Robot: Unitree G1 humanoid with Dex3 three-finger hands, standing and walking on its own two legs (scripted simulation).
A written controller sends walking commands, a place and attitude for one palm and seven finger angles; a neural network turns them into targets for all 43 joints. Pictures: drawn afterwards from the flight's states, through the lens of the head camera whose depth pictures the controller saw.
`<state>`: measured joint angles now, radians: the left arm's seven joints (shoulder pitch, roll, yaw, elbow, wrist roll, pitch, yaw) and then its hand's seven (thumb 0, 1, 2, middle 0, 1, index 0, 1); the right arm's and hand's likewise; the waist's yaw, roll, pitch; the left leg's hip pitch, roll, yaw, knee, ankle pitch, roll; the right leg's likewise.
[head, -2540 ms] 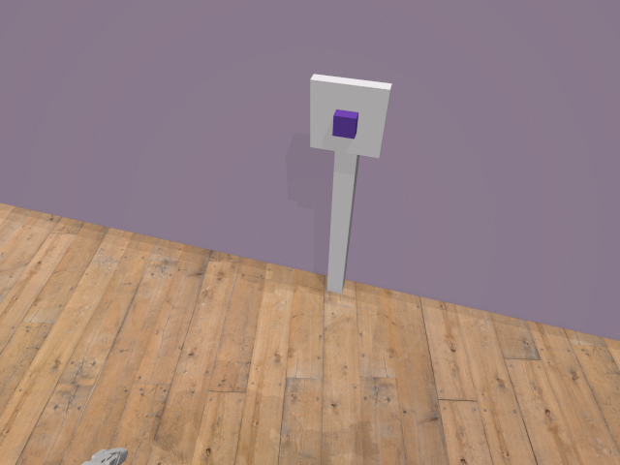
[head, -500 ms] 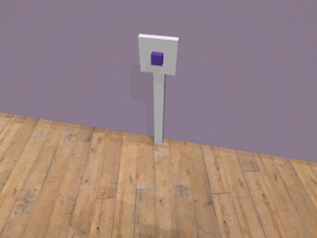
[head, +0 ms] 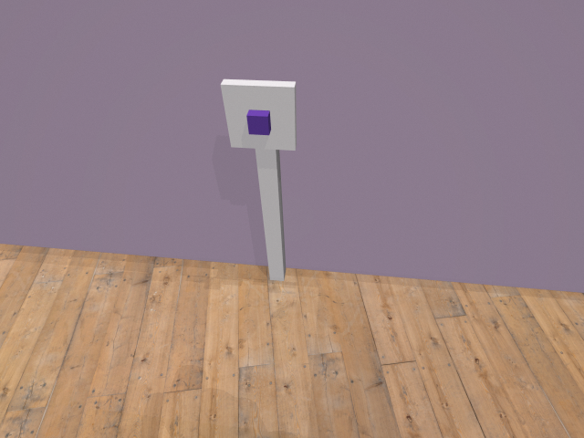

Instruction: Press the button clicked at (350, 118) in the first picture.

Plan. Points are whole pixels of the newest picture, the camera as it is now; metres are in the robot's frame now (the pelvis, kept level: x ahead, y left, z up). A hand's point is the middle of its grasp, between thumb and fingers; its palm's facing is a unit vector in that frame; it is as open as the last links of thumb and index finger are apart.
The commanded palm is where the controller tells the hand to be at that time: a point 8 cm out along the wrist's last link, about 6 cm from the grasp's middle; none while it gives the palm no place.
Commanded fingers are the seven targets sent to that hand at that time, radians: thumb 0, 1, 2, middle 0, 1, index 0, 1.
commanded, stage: take the last steps up to it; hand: left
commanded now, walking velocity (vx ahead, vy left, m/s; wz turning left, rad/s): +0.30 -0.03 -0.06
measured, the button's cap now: (259, 121) +0.83 +0.15 +0.01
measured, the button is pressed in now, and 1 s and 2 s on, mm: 0 0 0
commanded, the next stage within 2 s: come to a stop and stand still in 0.78 s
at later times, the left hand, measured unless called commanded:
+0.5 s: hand out of the picture +0.15 +0.24 -0.18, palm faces -0.01 -0.99 -0.13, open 7.4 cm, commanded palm none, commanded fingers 0.00 0.90 0.90 -0.20 -0.30 -0.20 -0.30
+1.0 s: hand (243, 299) +0.42 +0.15 -0.17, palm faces -0.08 -0.99 -0.14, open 7.3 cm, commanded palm none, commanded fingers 0.00 0.90 0.90 -0.20 -0.30 -0.20 -0.30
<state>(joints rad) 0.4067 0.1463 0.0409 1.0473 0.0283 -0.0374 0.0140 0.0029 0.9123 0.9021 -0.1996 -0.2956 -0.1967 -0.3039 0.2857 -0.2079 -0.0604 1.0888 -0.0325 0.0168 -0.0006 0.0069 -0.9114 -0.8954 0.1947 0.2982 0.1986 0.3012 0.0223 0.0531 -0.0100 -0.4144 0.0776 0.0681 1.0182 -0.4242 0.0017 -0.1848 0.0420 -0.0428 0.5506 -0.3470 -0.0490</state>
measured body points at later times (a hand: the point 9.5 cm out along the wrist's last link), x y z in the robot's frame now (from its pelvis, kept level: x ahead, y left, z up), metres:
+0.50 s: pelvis +0.15 +0.07 +0.01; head +0.16 +0.11 +0.46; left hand +0.16 +0.30 -0.16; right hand +0.17 -0.17 -0.12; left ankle +0.16 +0.13 -0.73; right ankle +0.12 -0.07 -0.64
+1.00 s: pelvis +0.31 +0.01 -0.01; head +0.34 +0.00 +0.44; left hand +0.42 +0.20 -0.16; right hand +0.16 -0.16 -0.16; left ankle +0.19 +0.13 -0.68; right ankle +0.35 -0.09 -0.73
